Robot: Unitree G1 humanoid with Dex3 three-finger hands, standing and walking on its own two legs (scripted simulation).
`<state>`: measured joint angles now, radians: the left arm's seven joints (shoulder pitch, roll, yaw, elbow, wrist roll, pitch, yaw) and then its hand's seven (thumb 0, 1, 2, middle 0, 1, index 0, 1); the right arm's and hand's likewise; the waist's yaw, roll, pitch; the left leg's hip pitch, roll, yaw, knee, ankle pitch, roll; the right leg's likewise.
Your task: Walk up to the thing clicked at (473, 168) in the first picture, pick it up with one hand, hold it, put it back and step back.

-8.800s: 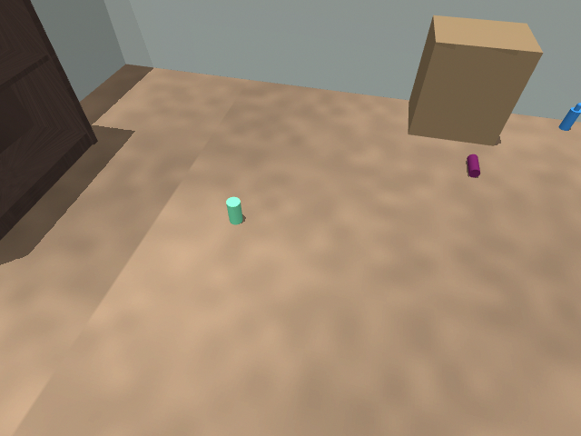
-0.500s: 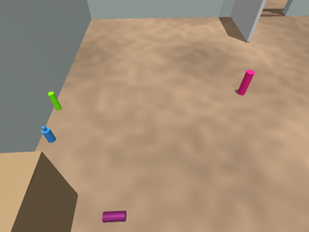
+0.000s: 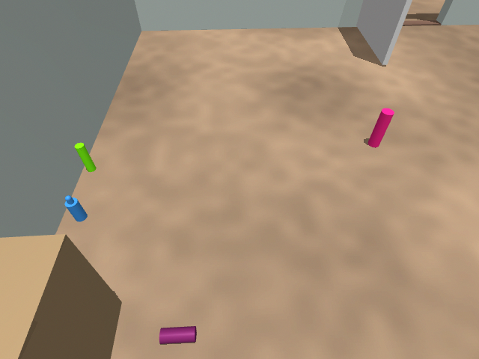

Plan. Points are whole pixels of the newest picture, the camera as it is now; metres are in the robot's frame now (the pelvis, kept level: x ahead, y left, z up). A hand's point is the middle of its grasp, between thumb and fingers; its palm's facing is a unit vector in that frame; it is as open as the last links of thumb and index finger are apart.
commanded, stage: stand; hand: left
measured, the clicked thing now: (178, 334) +0.37 +0.25 -0.76
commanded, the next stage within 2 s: walk up in 0.12 s
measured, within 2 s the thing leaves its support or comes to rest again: neither
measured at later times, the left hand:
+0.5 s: hand out of the picture +0.06 +0.27 -0.18, palm faces +0.00 -0.94 -0.34, open 7.4 cm
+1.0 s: hand out of the picture +0.00 +0.24 -0.16, palm faces +0.01 -0.94 -0.35, open 7.4 cm
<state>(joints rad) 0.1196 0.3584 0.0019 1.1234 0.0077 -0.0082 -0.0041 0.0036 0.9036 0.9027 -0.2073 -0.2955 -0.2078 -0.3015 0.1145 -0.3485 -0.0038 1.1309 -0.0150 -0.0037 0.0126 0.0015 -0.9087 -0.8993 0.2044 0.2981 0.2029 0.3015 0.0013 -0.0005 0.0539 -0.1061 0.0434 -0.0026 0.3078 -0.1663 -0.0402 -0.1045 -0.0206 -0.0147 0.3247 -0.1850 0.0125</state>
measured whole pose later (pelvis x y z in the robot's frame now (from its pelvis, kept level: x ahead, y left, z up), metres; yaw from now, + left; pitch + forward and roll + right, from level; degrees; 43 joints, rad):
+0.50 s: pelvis -0.05 +0.01 -0.02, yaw +1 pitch -3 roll +0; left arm 0.07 0.38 0.06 0.96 0.03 0.07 -0.02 0.00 0.90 0.90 -0.21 -0.30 -0.21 -0.30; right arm 0.14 -0.41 -0.07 0.97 -0.01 0.02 0.00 0.00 -0.91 -0.90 0.20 0.30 0.20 0.30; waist 0.00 -0.03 0.14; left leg -0.32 -0.01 -0.01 0.76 -0.45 0.03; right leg -0.31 -0.05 -0.03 0.64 -0.28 0.00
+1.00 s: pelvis -0.06 -0.01 -0.01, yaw +1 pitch -3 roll +0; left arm 0.16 0.34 0.03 1.04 0.01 0.01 -0.02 0.01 0.90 0.90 -0.21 -0.30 -0.21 -0.30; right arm 0.18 -0.36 -0.03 1.01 -0.02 -0.01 0.01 0.00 -0.91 -0.90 0.21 0.30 0.20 0.30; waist 0.00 0.02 0.08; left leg -0.18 0.02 -0.02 0.47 -0.23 -0.02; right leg -0.13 0.00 0.03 0.49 -0.30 0.00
